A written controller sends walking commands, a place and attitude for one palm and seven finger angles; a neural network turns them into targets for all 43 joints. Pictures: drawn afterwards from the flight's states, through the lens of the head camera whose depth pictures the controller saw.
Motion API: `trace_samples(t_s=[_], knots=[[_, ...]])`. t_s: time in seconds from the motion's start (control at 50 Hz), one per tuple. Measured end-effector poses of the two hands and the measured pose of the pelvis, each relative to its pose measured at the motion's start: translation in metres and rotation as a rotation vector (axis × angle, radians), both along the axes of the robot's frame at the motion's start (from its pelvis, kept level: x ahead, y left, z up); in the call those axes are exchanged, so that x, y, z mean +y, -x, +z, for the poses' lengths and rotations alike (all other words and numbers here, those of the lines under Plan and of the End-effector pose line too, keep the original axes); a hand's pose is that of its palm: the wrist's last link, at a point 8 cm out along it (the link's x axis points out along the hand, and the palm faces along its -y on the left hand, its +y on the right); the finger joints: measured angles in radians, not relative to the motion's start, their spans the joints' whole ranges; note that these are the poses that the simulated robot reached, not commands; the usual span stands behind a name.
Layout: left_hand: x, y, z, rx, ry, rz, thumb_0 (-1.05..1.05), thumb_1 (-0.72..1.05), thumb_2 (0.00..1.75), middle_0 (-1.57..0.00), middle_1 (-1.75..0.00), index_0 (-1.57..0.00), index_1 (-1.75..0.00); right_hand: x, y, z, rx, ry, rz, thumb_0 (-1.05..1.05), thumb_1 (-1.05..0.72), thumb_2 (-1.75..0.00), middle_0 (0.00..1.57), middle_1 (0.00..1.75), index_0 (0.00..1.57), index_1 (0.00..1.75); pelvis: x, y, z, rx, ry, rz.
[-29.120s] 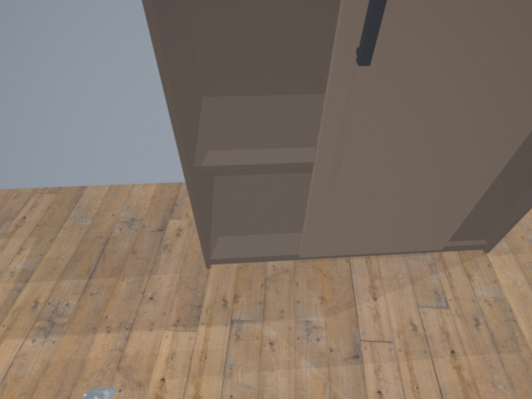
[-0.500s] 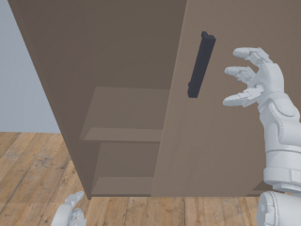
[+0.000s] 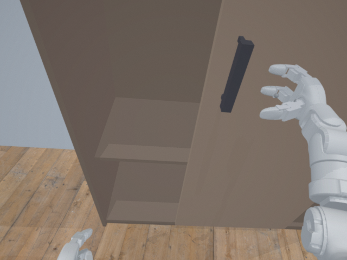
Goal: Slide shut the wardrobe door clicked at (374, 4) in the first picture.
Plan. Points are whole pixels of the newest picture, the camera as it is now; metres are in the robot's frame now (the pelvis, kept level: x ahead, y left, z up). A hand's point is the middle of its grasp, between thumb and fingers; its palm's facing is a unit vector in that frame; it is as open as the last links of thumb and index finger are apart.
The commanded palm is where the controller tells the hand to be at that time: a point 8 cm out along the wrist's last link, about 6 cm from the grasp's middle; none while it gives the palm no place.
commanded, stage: move the hooked fingers beside the handle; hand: right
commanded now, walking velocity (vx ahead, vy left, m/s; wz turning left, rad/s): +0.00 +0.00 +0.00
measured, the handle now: (233, 75) +0.48 -0.08 +0.24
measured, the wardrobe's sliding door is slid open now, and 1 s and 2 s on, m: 0.39 0.39 0.39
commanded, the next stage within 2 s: feel for the door with the fingertips in 1.58 s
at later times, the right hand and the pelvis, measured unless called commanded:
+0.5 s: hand (274, 94) +0.41 -0.15 +0.25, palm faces -0.03 +1.00 -0.03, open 14.0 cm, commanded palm +0.39 -0.21 +0.24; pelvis +0.00 +0.00 +0.00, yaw +0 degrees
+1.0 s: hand (274, 82) +0.43 -0.15 +0.26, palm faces -0.04 +1.00 -0.03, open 14.0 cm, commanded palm +0.40 -0.21 +0.23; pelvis +0.00 +0.01 +0.00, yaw +0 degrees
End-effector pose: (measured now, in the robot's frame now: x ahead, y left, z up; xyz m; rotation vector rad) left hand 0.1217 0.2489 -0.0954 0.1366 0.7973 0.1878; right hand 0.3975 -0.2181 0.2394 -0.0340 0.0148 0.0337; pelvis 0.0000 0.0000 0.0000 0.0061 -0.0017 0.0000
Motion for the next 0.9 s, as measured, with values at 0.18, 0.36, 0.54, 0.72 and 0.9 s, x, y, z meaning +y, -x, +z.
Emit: trace_samples(t_s=[0.18, 0.36, 0.54, 0.72, 0.9], knots=[[-0.001, -0.004, 0.005, -0.009, -0.029, -0.035, 0.02, 0.91, 0.9, -0.2, -0.3, -0.2, -0.3, 0.003, 0.021, 0.015, -0.224, 0.004, 0.01, -0.01, 0.5, -0.3, 0.3, 1.2, 0.3, 1.2, 0.001, -0.001, 0.001, -0.011, 0.004, -0.006], [-0.005, -0.021, 0.004, -0.032, 0.001, -0.035, 0.01, 0.91, 0.9, -0.2, -0.3, -0.21, -0.3, 0.01, -0.003, -0.003, 0.044, -0.006, 0.008, -0.01, 0.5, -0.3, 0.3, 1.2, 0.3, 1.2, 0.001, 0.002, 0.0, 0.006, 0.0, -0.014], [-0.003, -0.012, 0.006, -0.03, -0.007, -0.033, 0.01, 0.91, 0.9, -0.2, -0.3, -0.21, -0.3, 0.006, 0.015, 0.024, -0.257, -0.006, -0.005, -0.01, 0.5, -0.3, 0.3, 1.2, 0.3, 1.2, 0.006, -0.006, 0.001, -0.004, 0.009, 0.007], [0.007, -0.012, 0.0, 0.009, -0.014, -0.021, 0.01, 0.91, 0.9, -0.2, -0.3, -0.21, -0.3, -0.012, 0.003, -0.017, 0.085, 0.021, -0.021, -0.01, 0.5, -0.3, 0.3, 1.2, 0.3, 1.2, 0.005, -0.001, -0.001, 0.008, -0.002, -0.019], [0.0, -0.017, 0.005, -0.03, -0.023, -0.043, 0.01, 0.91, 0.9, -0.2, -0.3, -0.2, -0.3, 0.026, 0.013, 0.031, -0.274, -0.016, 0.059, -0.01, 0.5, -0.3, 0.3, 1.2, 0.3, 1.2, 0.005, -0.005, 0.0, -0.007, 0.006, -0.008]])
